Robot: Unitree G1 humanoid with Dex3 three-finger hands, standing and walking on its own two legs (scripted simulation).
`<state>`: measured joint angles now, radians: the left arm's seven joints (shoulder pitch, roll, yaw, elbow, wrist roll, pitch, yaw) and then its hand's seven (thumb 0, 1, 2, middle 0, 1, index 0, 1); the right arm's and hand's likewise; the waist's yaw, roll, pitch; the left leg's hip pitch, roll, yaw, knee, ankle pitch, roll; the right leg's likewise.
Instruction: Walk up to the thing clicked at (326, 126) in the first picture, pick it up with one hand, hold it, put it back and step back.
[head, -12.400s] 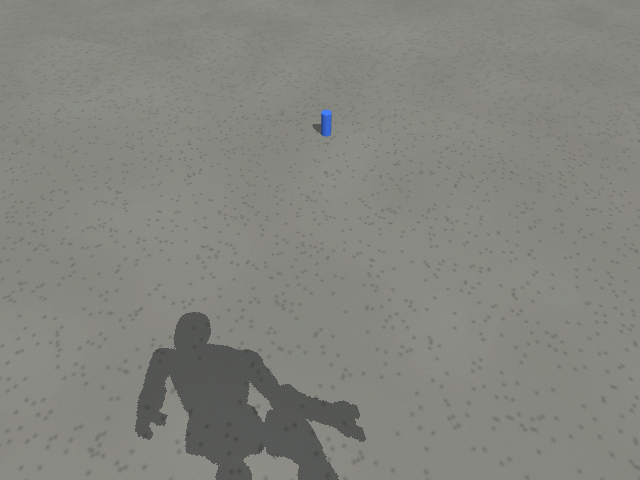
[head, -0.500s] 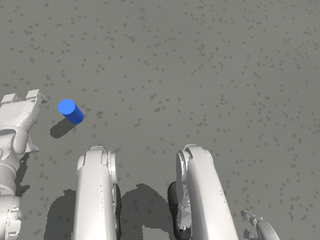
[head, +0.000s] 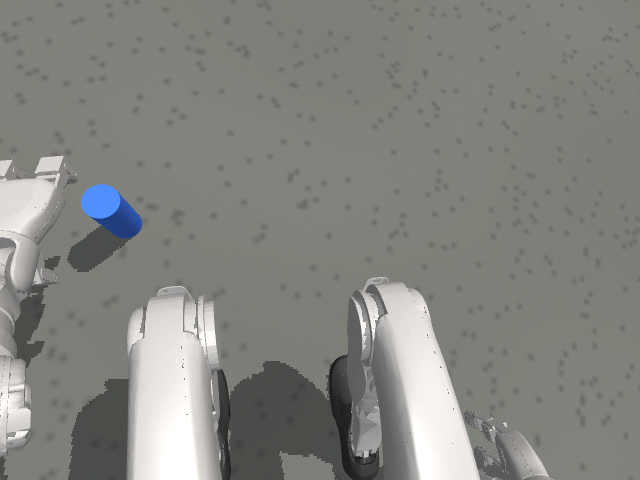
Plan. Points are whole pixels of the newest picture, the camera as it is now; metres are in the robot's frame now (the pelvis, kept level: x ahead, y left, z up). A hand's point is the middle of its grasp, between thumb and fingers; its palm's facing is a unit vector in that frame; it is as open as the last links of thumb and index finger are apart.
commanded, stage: rise first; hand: left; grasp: from above
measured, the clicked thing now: (114, 213) +0.47 +0.30 -0.29
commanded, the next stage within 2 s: approach in 0.44 s
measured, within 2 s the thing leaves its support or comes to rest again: neither
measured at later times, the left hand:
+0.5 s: hand (54, 230) +0.41 +0.33 -0.17, palm faces -0.44 -0.09 -0.89, open 14.1 cm
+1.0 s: hand (114, 170) +0.50 +0.27 -0.16, palm faces -0.35 -0.06 -0.93, open 14.0 cm
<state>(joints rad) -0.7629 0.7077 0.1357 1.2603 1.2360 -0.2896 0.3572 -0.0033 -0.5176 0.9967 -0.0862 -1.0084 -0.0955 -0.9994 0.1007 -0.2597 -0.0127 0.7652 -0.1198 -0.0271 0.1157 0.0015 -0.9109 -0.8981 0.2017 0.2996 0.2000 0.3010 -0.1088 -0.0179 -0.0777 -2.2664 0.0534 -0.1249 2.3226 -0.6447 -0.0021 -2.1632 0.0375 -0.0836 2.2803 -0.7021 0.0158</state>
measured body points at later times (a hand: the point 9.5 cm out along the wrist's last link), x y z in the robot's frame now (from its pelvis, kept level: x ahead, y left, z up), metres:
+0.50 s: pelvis +0.00 +0.00 -0.01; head +0.23 +0.07 +0.37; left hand +0.43 +0.34 -0.12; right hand +0.10 -0.27 -0.13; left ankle +0.09 +0.13 -0.32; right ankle +0.09 -0.12 -0.32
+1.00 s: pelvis +0.00 +0.00 -0.01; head +0.24 +0.06 +0.36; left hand +0.51 +0.27 -0.11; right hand +0.06 -0.27 -0.12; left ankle +0.09 +0.13 -0.32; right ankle +0.09 -0.12 -0.32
